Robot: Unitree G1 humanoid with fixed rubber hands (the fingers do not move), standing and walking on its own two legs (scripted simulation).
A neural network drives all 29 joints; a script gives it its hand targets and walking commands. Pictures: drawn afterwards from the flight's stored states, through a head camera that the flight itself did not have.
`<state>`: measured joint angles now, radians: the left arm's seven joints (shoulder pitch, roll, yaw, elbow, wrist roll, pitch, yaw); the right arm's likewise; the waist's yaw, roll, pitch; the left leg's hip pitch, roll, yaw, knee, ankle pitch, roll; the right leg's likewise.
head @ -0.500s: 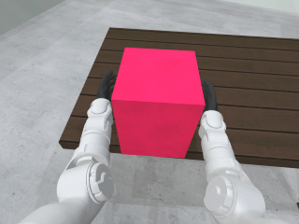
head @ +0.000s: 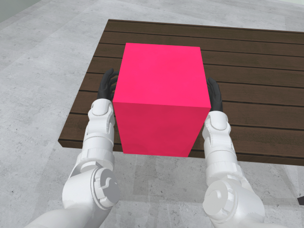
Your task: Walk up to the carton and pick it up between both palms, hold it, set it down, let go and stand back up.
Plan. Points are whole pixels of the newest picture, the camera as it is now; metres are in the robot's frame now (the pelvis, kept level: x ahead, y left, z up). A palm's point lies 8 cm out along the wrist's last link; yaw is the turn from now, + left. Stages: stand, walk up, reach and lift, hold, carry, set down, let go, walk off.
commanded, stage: set down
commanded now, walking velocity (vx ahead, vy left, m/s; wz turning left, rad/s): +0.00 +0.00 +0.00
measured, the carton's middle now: (158, 104) +0.43 +0.03 +0.05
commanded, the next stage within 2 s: none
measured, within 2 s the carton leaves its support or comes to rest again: neither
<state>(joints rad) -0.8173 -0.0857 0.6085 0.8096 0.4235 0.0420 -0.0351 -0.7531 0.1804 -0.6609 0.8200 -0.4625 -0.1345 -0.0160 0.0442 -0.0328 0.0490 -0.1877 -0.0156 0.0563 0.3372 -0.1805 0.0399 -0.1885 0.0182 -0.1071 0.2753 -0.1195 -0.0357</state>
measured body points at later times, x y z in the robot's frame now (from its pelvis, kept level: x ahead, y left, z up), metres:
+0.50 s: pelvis +0.00 +0.01 -0.02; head +0.06 +0.01 +0.43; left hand +0.45 +0.19 +0.07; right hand +0.45 -0.14 +0.05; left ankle +0.00 +0.09 -0.75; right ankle +0.02 -0.09 -0.75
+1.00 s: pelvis -0.02 -0.02 -0.02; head +0.02 -0.01 +0.43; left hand +0.44 +0.21 +0.13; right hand +0.45 -0.18 +0.12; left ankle +0.00 +0.09 -0.75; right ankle +0.02 -0.09 -0.75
